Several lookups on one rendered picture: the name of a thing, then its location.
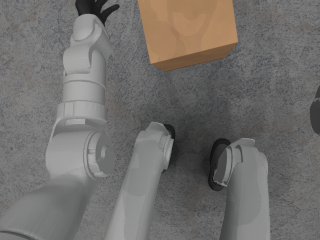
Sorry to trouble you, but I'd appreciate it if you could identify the carton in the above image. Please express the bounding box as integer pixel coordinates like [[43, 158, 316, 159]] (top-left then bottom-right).
[[137, 0, 238, 72]]

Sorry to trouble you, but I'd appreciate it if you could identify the robot right upper arm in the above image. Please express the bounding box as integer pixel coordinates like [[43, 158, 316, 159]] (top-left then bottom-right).
[[310, 85, 320, 136]]

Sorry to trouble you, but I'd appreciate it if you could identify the left robot foot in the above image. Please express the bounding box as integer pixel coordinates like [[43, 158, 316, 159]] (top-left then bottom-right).
[[161, 124, 175, 174]]

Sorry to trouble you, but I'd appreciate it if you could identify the left robot thigh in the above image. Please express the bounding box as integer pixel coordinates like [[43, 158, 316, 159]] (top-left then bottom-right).
[[103, 128, 174, 240]]

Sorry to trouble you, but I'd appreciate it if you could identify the robot left forearm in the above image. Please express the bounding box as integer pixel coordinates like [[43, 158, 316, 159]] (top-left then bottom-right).
[[45, 14, 113, 166]]

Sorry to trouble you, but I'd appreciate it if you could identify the robot left upper arm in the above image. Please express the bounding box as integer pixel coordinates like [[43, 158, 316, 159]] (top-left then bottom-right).
[[0, 130, 116, 240]]

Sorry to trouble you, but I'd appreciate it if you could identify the robot left hand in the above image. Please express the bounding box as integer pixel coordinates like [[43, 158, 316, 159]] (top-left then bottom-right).
[[75, 0, 120, 27]]

